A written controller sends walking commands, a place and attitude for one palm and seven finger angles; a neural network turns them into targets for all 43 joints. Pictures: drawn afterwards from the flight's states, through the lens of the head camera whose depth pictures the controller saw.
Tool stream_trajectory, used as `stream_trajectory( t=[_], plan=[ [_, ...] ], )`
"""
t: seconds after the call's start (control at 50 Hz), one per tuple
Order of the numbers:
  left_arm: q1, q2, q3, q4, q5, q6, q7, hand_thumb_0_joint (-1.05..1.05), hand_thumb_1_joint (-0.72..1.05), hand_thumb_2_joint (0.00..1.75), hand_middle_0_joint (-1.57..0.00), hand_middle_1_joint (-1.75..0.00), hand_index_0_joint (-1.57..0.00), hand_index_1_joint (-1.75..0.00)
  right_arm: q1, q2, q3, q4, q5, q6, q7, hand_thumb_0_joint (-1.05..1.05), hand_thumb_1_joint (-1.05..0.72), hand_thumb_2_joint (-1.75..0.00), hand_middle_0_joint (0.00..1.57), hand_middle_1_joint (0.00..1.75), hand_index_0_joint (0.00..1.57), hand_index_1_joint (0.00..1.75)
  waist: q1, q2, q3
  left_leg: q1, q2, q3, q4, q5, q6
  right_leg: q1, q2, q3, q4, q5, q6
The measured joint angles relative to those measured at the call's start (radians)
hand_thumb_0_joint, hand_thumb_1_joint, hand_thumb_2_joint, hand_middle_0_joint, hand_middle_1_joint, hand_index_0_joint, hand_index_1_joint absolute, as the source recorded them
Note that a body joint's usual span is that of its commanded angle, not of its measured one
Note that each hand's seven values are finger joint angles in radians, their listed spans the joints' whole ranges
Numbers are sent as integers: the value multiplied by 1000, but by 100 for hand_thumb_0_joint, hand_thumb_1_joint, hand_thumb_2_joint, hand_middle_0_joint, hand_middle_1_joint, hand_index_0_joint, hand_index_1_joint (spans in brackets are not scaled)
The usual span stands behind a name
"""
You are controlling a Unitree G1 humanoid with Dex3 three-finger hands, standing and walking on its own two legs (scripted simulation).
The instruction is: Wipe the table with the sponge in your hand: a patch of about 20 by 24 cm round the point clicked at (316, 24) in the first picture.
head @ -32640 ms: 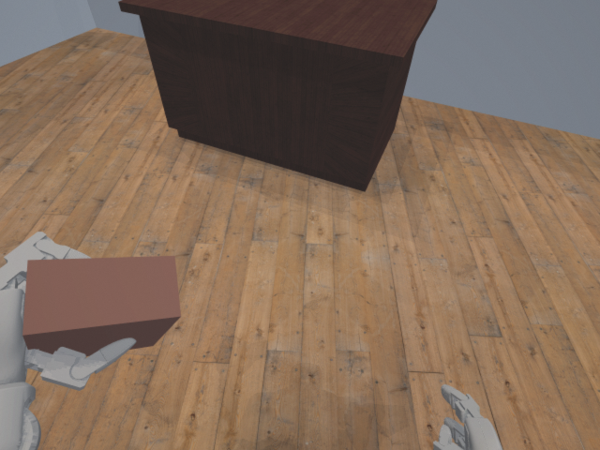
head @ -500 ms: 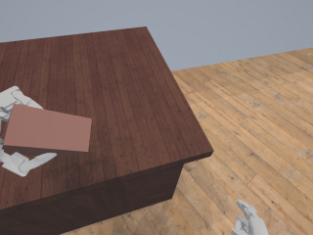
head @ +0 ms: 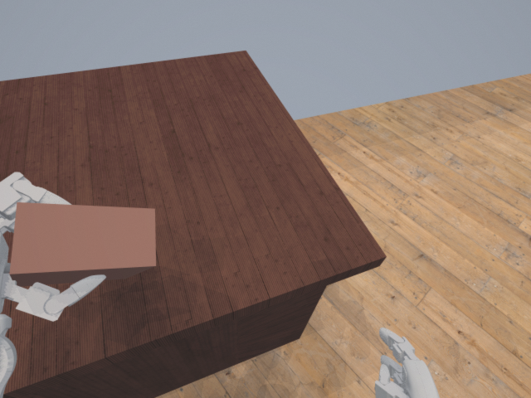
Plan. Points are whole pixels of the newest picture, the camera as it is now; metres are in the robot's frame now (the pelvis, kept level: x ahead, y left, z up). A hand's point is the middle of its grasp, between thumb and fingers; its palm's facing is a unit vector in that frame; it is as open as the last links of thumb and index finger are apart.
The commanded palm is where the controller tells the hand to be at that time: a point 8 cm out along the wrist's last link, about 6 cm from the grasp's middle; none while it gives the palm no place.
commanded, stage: come to a stop and stand still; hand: left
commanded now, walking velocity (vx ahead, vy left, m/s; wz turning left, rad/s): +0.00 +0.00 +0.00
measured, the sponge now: (102, 248) +0.24 +0.22 +0.14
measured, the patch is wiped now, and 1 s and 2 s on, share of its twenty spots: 0.00 0.00 0.00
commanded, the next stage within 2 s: look again from close up in 0.34 s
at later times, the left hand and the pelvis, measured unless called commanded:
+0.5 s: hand (39, 254) +0.22 +0.27 +0.16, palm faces +0.37 -0.84 -0.40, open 10.1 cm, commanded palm +0.16 +0.30 +0.18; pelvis +0.00 +0.02 +0.00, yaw +1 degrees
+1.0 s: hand (62, 269) +0.21 +0.24 +0.16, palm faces +0.35 -0.85 -0.40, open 10.1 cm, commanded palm +0.15 +0.28 +0.18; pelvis -0.01 +0.00 +0.00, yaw +0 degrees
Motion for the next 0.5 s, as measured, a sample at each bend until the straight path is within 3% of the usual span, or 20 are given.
stream_trajectory(
  t=[0.16,0.32,0.5],
  plan=[
    [23,-1,-41,-3,11,-1,-20,-1,-51,105,-72,-134,-75,-133,-34,21,15,-36,-7,9,5,1,-91,-90,20,30,21,30,3,-11,-15,10,-30,6,-11,-4,24,7,-29,6,1,-12,23],
    [16,7,-25,-29,9,5,-13,-1,-51,105,-72,-134,-75,-133,-39,15,11,-43,-13,20,8,1,-91,-90,20,30,21,30,15,-23,1,18,-42,6,-17,-2,30,9,-41,4,13,-21,10],
    [43,1,-31,-18,0,3,-9,-1,-51,105,-72,-134,-75,-133,-17,-4,2,-29,-3,42,-2,1,-91,-90,20,30,21,30,-2,4,-10,15,-28,-5,-18,5,20,25,-27,-7,-27,6,25]
  ],
)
